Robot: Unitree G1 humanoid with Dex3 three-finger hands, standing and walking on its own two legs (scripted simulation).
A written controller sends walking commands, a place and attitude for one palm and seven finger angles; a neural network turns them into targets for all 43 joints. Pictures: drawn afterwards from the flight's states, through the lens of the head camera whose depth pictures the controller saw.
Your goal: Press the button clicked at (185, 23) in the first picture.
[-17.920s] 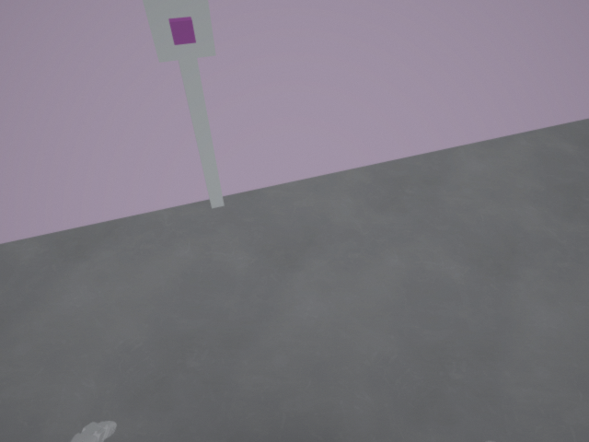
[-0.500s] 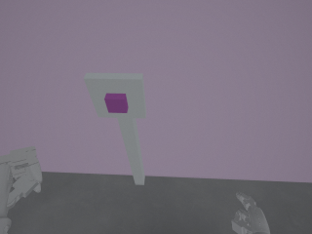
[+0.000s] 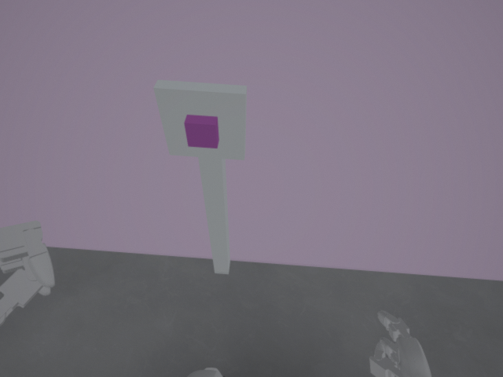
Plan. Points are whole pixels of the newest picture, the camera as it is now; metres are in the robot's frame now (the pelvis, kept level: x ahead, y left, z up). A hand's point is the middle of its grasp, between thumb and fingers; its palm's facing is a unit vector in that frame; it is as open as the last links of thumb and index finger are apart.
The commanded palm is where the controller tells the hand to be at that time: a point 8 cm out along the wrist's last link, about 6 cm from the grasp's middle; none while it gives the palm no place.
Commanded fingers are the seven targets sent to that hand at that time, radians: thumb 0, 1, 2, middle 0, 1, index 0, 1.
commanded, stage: step back with the hand held close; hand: left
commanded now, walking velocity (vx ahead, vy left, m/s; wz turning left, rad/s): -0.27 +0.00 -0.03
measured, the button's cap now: (202, 130) +0.57 +0.15 +0.05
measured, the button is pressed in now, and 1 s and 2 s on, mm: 0 0 0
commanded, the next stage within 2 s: stop stepping back and stand still in 0.68 s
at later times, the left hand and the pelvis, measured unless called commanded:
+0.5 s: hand (22, 330) +0.14 +0.23 +0.17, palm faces +0.29 -0.84 -0.46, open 3.1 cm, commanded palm +0.08 +0.28 +0.19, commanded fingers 0.00 0.90 0.90 -1.30 -1.50 -1.30 -1.50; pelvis -0.05 +0.00 +0.00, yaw +0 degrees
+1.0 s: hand out of the picture +0.07 +0.29 +0.17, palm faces +0.37 -0.85 -0.37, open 3.1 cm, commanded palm +0.01 +0.32 +0.19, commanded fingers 0.00 0.90 0.90 -1.30 -1.50 -1.30 -1.50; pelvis -0.13 +0.04 +0.00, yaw -2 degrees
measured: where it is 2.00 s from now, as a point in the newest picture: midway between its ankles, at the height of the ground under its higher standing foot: outside the picture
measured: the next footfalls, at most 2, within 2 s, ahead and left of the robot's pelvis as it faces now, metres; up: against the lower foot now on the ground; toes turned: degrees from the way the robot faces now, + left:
right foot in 0.32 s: -0.05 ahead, -0.11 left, +0.00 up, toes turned +1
right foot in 0.78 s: -0.12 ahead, -0.10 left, +0.00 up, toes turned -2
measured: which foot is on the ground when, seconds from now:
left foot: down 0.00-0.80, up 0.82-0.90, down 0.92-1.00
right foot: down 0.00-0.12, up 0.14-0.30, down 0.32-0.60, up 0.62-0.76, down 0.78-0.96, up 0.98-1.00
